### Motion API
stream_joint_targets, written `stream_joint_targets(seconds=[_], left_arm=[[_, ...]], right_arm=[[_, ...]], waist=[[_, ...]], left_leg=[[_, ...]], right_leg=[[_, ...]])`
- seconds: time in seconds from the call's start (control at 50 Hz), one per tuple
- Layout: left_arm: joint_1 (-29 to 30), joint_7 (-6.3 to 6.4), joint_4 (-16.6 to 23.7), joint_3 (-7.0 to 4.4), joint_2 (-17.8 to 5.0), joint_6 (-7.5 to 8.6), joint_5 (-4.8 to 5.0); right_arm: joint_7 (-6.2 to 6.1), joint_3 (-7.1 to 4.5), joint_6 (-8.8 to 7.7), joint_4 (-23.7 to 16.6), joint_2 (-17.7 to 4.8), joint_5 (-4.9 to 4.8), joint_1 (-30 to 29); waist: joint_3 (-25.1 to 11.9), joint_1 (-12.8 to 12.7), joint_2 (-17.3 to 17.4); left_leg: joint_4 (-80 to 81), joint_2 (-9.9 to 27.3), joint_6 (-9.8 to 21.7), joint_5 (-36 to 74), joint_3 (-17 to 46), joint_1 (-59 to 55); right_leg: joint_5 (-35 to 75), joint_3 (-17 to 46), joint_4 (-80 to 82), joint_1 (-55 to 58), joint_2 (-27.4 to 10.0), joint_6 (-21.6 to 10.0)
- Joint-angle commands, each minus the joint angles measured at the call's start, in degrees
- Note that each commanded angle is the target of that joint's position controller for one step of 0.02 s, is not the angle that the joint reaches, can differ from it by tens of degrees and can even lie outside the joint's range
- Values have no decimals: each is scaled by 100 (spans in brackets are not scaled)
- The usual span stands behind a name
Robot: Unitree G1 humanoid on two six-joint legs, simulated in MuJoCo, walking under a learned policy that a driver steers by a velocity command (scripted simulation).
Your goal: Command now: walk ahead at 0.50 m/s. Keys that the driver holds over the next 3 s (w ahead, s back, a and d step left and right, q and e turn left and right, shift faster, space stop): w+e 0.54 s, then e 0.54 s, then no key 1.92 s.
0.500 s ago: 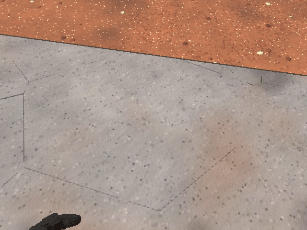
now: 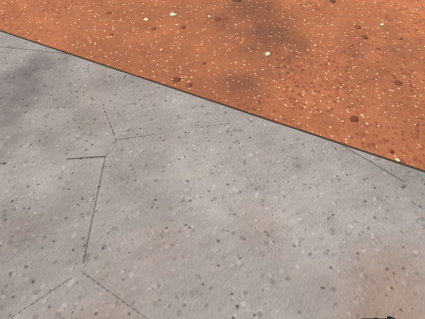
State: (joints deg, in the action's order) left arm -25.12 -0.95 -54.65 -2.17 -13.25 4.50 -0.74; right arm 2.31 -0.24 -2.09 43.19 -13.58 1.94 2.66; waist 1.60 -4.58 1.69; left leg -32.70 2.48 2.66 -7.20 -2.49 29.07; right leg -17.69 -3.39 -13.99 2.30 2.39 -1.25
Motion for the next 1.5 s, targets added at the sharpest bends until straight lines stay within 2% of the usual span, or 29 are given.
stream_joint_targets(seconds=[0.02, 0.04, 0.06, 0.08, 0.1, 0.14, 0.16, 0.26, 0.46, 0.52, 0.56, 0.58, 0.6, 0.62, 0.64, 0.66, 0.7, 0.76, 0.88, 1.04, 1.12, 1.14, 1.16, 1.18, 1.2, 1.24, 1.3, 1.44, 1.5], left_arm=[[10, 53, 153, -194, -980, -8, 24], [14, 54, 199, -137, -832, -7, 41], [-86, 26, 515, 3, -338, 13, 170], [-276, 80, 476, -92, -579, -32, 109], [21, 104, 424, -182, -845, -92, 22], [286, 26, 394, -152, -581, -125, 44], [275, -9, 366, -164, -552, -196, -43], [733, -154, 490, -177, -357, -383, -83], [2475, -301, 1218, -22, -203, -360, -127], [2189, -252, 1209, -81, -336, -369, -144], [1196, -177, 944, -203, -535, -311, -170], [334, -96, 688, -324, -757, -241, -252], [118, -2, 674, -507, -1454, -231, -272], [219, 3, 832, -607, -1853, -294, -58], [364, 54, 820, -579, -1671, -341, 67], [702, 92, 823, -496, -1336, -339, 104], [1186, 133, 886, -363, -874, -350, 146], [1169, 90, 913, -357, -991, -272, 75], [805, 137, 982, -390, -1126, -377, 50], [589, 183, 1126, -454, -1262, -567, -48], [1051, 183, 1270, -451, -1268, -625, 6], [1240, 197, 1324, -417, -1202, -616, 84], [1022, 206, 1403, -316, -880, -581, 122], [451, 255, 1411, -295, -705, -620, 115], [353, 287, 1233, -361, -1092, -679, -86], [676, 230, 1114, -389, -1100, -741, -48], [817, 101, 1079, -308, -955, -815, 27], [1248, 147, 903, -87, -719, -880, 75], [995, 201, 648, -18, -643, -769, 46]], right_arm=[[-101, -214, -156, -84, -602, 64, 666], [-168, -323, -229, 202, -867, 156, 1613], [-253, -467, -258, 254, -1451, 272, 2392], [-247, -535, -160, 323, -1589, 62, 2382], [-233, -437, -131, 251, -1188, -25, 1890], [-213, -284, -209, 201, -598, -46, 1248], [-236, -249, -258, 257, -489, -63, 1198], [-276, -308, -447, 492, -587, -115, 1491], [-371, -334, -368, 965, -681, -83, 2212], [-428, -378, -277, 1010, -882, -58, 2149], [-440, -429, -159, 988, -1044, -52, 2066], [-422, -434, -138, 910, -1060, -104, 1957], [-372, -319, -172, 617, -506, -167, 2146], [-338, -362, -188, 302, -638, -212, 2064], [-343, -353, -197, 262, -703, -152, 1551], [-352, -308, -241, 212, -606, -200, 1426], [-365, -339, -127, 278, -640, -31, 1486], [-326, -329, 149, 250, -498, 24, 1702], [-356, -326, 275, -101, -598, -28, 923], [-425, -282, 252, -412, -753, -147, 306], [-471, -272, 165, -332, -799, -190, 842], [-498, -277, 110, -266, -805, -123, 1125], [-556, -338, 69, -301, -1146, -37, 1221], [-527, -396, 141, -426, -1611, -86, 928], [-474, -359, 197, -340, -1322, -168, 1244], [-439, -211, 214, -384, -831, -153, 817], [-440, -185, 194, -345, -818, -78, 624], [-335, -231, 233, 17, -1024, -52, 997], [-324, -242, 309, 146, -1035, -104, 955]], waist=[[-219, 673, -466], [-814, 1038, -166], [-1624, 1229, 861], [-1771, 1083, 1282], [-957, 907, 527], [-145, 615, 301], [5, 498, 418], [109, 369, 213], [472, 701, 177], [172, 482, 360], [-384, 61, 371], [-845, -377, 79], [-1411, -171, -929], [-2040, -59, -1232], [-1522, -69, -301], [-831, 97, -227], [-205, 512, -22], [-492, 718, -165], [-605, 442, -536], [-360, 190, -697], [-322, 497, -787], [-339, 694, -678], [-617, 573, 204], [-671, 236, 1399], [-852, 378, 913], [-402, 260, 225], [-375, 273, 764], [-430, 560, 931], [-352, 337, 662]], left_leg=[[675, -336, 271, -161, -171, -1531], [765, 22, 463, -258, 255, -2886], [1107, 1714, 885, -1103, 2358, -4489], [1748, 2339, 1196, -1211, 3839, -4452], [1780, 2065, 1070, -1396, 3102, -3775], [2226, 1522, 730, -866, 1821, -2610], [2355, 1338, 597, -500, 1410, -2312], [2588, 1173, 568, 754, 328, -2355], [2252, 1214, 445, 2381, -895, -3203], [1280, 1287, 350, 4703, -1168, -3647], [-443, 1275, 315, 5338, -1227, -3525], [-1961, 1123, 116, 4166, -1293, -2743], [-3959, 481, -178, -107, -1271, -816], [-5413, -577, -411, -2771, -257, 620], [-5298, -75, -378, -2126, 416, 973], [-4879, 101, -371, -1689, 371, 926], [-3998, 304, -453, -1467, 395, 426], [-3414, 193, -601, -1267, 315, -15], [-2485, 128, -664, -646, 375, 397], [-1366, -205, -491, -1151, 633, 282], [211, -387, -283, -978, 603, -963], [1124, -268, -196, -170, 665, -1720], [1517, 789, 89, 743, 1623, -2467], [1415, 2101, 980, 3282, 3189, -2876], [1301, 2279, 1483, 3663, 3357, -2675], [1323, 1476, 1130, 2781, 2152, -2133], [1366, 827, 787, 2629, 1310, -2080], [1390, 846, 851, 1432, 1423, -2148], [1183, 736, 553, 1046, 1405, -1737]], right_leg=[[4057, 560, -1078, -431, -1361, -644], [3540, 390, -2248, -1076, -1073, -524], [1204, -12, -4184, -2714, -447, -275], [-1232, 260, -5238, -3643, 54, -295], [-906, 664, -5519, -3904, -320, -371], [-184, 654, -5094, -3644, -668, -346], [-39, 648, -4938, -3488, -746, -289], [812, 540, -4855, -3924, -806, -115], [1604, -311, -2432, -3890, -564, -353], [793, -624, -2233, -3233, -112, -704], [386, -641, -1933, -2130, 288, -996], [868, -247, -1351, -858, 181, -1217], [2059, 1822, -1450, 801, -1459, -1724], [4080, 4359, -892, 1605, -2507, -2643], [4805, 3243, -876, 1177, -2299, -2427], [5165, 2543, -818, 371, -2079, -2190], [5017, 1743, -543, -807, -1388, -1656], [5615, 1387, -560, -1210, -1060, -1482], [4932, 1665, -675, -1026, -876, -1178], [4506, 2647, -1108, -532, -1072, -1242], [4022, 2937, -1471, -808, -829, -860], [3459, 2851, -1754, -1192, -585, -582], [2058, 2291, -2629, -1639, -149, -257], [-1796, 1253, -3502, -2673, 1003, -22], [-2250, 1101, -4616, -2690, 714, 38], [-1429, 1274, -5021, -2612, 486, 137], [-891, 1123, -4662, -2425, 487, 352], [-825, 569, -2209, -1542, 178, 266], [560, 468, -429, -686, 67, 54]])
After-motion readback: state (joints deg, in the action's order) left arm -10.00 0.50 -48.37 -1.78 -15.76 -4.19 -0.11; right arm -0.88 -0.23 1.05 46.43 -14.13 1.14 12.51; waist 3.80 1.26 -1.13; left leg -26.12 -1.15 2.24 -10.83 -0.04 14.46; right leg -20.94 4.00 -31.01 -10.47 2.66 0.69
